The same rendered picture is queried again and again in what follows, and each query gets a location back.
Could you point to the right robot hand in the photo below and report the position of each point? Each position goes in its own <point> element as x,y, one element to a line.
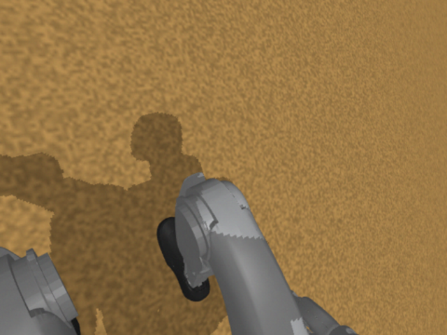
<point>316,318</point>

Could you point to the right robot foot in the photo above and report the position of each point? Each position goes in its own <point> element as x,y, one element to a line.
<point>168,244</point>

